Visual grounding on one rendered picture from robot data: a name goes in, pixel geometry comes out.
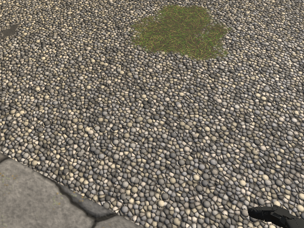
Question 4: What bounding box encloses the robot right hand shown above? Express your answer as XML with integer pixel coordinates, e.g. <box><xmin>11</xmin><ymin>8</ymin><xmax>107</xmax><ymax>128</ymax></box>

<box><xmin>248</xmin><ymin>204</ymin><xmax>304</xmax><ymax>228</ymax></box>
